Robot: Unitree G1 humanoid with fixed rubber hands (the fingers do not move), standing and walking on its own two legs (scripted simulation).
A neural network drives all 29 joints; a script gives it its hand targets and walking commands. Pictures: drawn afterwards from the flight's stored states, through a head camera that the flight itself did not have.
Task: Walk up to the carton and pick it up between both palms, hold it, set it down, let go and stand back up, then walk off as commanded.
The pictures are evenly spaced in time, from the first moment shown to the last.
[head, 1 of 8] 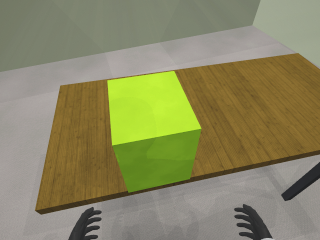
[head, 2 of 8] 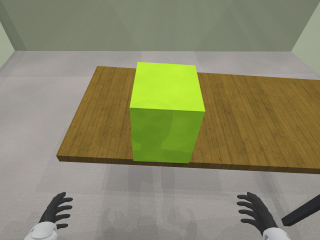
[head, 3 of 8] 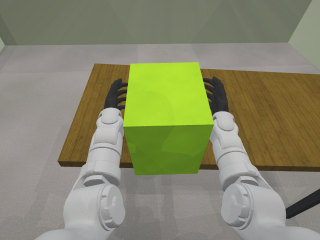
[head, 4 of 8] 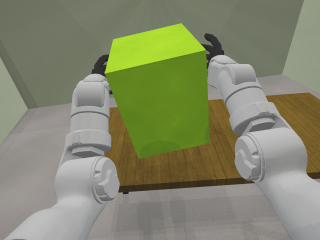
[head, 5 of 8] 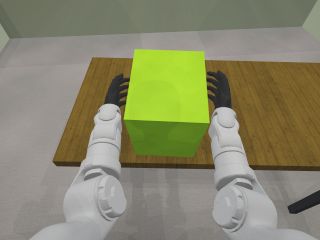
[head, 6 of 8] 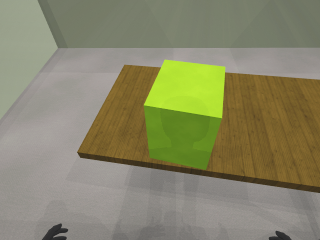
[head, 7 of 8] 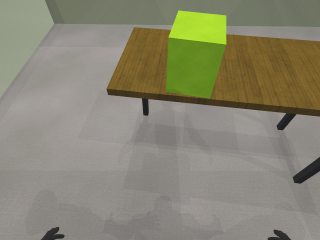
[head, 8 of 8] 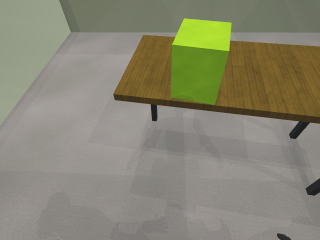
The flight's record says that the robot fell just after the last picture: no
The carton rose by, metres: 0.26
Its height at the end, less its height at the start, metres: +0.00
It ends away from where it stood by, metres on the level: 0.02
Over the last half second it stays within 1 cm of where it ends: yes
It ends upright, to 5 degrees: yes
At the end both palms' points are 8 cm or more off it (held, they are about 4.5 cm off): yes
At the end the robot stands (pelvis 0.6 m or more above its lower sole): yes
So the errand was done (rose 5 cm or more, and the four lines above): yes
